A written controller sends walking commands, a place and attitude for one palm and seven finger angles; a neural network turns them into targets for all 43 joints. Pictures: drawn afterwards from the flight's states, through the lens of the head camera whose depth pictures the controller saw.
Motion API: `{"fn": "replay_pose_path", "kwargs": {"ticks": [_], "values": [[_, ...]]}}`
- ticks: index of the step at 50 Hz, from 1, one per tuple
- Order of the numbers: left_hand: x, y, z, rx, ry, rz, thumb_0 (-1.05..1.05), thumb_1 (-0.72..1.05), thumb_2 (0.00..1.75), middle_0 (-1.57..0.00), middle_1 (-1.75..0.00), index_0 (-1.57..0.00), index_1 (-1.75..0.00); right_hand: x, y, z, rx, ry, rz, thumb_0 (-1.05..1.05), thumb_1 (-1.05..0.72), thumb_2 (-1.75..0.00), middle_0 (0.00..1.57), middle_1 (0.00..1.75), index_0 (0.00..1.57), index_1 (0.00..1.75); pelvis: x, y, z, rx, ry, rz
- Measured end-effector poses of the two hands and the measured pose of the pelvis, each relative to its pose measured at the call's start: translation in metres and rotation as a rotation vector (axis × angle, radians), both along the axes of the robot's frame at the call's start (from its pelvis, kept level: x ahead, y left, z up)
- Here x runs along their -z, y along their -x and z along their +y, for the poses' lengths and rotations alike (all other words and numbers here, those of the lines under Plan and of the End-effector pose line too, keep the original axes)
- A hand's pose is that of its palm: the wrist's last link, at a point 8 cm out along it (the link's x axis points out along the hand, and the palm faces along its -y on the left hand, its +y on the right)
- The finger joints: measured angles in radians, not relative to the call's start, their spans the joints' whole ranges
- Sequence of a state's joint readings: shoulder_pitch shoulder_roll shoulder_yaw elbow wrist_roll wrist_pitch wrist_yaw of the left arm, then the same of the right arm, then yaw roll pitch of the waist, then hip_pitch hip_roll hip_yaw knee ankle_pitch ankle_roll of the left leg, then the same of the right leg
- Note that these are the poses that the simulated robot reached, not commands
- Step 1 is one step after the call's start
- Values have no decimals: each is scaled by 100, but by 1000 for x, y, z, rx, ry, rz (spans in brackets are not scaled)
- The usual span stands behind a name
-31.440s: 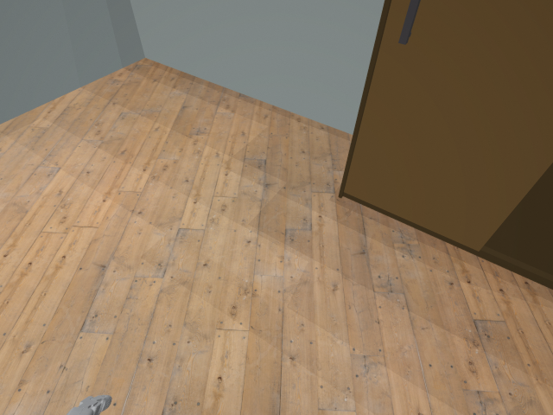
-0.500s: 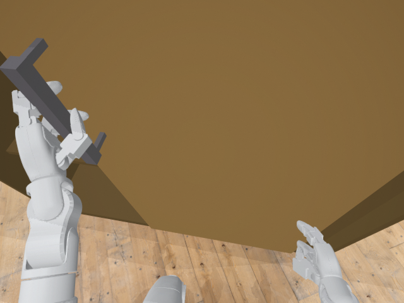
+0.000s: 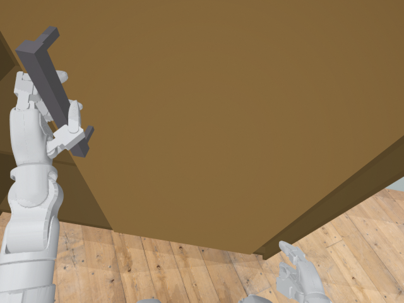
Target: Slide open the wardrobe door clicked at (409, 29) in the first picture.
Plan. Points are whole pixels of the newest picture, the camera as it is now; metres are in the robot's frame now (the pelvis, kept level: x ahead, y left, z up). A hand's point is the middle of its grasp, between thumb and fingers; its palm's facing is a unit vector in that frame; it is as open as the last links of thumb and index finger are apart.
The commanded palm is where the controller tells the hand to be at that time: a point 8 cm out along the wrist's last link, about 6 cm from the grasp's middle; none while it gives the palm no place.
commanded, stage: stop walking and hold the door there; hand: left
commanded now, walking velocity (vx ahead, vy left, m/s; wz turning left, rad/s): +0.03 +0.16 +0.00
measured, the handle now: (68, 102) +0.37 +0.31 +0.15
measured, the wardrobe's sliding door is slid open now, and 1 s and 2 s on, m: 0.55 0.55 0.55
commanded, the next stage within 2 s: none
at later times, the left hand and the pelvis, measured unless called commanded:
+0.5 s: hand (72, 125) +0.32 +0.28 +0.14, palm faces +0.51 -0.82 -0.25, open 7.0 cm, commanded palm +0.27 +0.32 +0.10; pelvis -0.02 -0.02 -0.02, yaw -4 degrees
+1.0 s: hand (74, 127) +0.32 +0.28 +0.14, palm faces +0.44 -0.86 -0.27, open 6.4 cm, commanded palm +0.28 +0.31 +0.10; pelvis -0.05 +0.01 -0.02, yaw -6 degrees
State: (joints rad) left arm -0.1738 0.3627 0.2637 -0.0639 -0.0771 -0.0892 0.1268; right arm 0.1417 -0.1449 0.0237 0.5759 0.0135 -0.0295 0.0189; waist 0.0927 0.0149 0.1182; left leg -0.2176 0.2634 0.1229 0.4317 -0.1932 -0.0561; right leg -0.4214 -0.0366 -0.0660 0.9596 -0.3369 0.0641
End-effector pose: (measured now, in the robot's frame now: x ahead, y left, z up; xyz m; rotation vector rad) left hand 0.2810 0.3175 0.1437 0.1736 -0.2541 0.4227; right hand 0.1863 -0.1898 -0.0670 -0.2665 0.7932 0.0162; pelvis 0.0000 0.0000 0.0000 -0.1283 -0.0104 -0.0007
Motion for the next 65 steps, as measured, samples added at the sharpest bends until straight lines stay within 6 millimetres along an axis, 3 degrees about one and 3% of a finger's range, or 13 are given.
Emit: {"fn": "replay_pose_path", "kwargs": {"ticks": [4,7,9,15,21,25,29,35,40,44,58,65], "values": [[-6,2,-1,-75,-89,69,-10,65,82,-41,-141,-13,-129,9,-4,-24,24,-51,-72,1,-90,-90,20,31,21,30,7,1,-21,28,-36,0],[-8,4,-4,-152,-157,101,-14,64,82,-43,-141,-12,-128,30,-3,-53,50,-79,-113,1,-90,-90,20,31,21,30,25,0,-39,33,-105,2],[-10,5,-6,-185,-163,133,-14,64,82,-43,-139,-12,-127,43,4,-75,105,-64,-98,1,-90,-90,20,31,21,30,26,3,-39,38,-98,-6],[-13,6,-8,-213,-132,177,-14,62,81,-42,-132,-17,-129,51,56,-125,259,16,3,2,-91,-90,20,30,20,30,15,9,-38,58,-159,-27],[-11,4,-2,-166,-127,142,-14,59,82,-44,-136,-20,-131,43,112,-146,346,111,64,2,-91,-90,20,30,20,30,15,16,-31,64,-149,-38],[-7,2,1,-117,-114,81,-14,59,83,-45,-138,-21,-131,44,139,-141,385,160,79,2,-91,-90,20,30,20,30,24,23,-16,58,-112,-41],[-6,2,2,-84,-104,68,-14,61,82,-45,-140,-19,-131,44,155,-116,405,121,86,2,-91,-90,19,30,20,29,23,33,-8,79,-117,-43],[-7,3,0,-88,-97,90,-13,65,79,-46,-140,-16,-131,59,162,-71,349,13,87,2,-91,-90,20,30,20,30,23,48,-5,88,-117,-42],[-8,3,-1,-89,-89,113,-13,66,78,-44,-140,-15,-132,67,163,-51,313,-35,104,2,-90,-90,20,30,21,30,21,52,-1,99,-111,-35],[-6,1,0,-64,-106,127,-14,67,81,-44,-140,-17,-134,67,162,-52,309,-22,104,2,-90,-90,20,31,21,30,21,52,2,103,-109,-29],[-2,-2,4,-40,-117,112,-18,63,83,-46,-140,-28,-138,53,145,-82,330,64,71,2,-91,-90,20,30,20,30,21,45,7,83,-118,-21],[4,-9,10,36,-122,83,-21,63,83,-46,-141,-35,-139,54,129,-71,293,119,108,2,-91,-90,20,30,20,30,26,40,34,28,-149,-21]]}}
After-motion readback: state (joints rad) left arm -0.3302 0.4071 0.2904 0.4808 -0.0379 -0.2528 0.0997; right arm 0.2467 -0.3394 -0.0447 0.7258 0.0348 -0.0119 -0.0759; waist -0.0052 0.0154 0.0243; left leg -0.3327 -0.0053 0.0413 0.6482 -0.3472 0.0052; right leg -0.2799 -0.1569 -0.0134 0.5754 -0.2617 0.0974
